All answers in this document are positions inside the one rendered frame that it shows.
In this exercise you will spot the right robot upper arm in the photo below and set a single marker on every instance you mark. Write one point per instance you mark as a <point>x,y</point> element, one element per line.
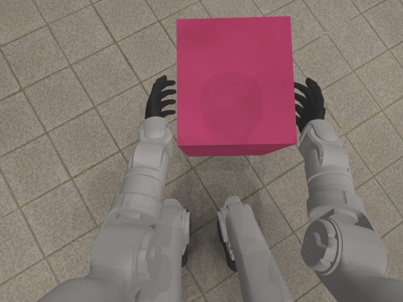
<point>350,260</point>

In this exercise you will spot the right robot forearm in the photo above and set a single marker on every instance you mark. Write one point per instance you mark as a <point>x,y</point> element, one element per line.
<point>328,175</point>

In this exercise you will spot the right robot hand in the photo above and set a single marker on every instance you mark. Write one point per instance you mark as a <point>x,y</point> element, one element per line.
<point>313,105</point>

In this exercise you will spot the left robot forearm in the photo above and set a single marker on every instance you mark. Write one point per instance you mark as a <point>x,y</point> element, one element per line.
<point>139,201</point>

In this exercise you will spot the carton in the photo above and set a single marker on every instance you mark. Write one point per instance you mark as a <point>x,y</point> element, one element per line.
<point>235,86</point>

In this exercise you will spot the left robot hand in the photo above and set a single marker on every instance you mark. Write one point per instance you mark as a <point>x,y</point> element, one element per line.
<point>154,103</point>

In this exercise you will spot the left robot upper arm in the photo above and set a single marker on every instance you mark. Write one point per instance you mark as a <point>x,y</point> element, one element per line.
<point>123,259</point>

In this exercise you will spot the right robot thigh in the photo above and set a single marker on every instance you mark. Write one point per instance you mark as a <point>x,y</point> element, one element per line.
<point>259,276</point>

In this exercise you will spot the left robot foot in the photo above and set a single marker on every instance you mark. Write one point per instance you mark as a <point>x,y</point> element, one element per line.
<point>185,256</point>

